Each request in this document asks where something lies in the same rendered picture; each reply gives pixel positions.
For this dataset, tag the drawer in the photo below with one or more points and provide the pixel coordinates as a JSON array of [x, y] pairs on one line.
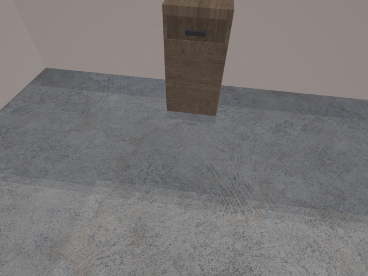
[[215, 28]]

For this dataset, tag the handle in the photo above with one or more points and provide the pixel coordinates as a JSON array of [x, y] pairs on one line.
[[195, 33]]

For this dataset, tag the cabinet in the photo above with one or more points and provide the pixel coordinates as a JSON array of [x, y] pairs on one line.
[[194, 69]]

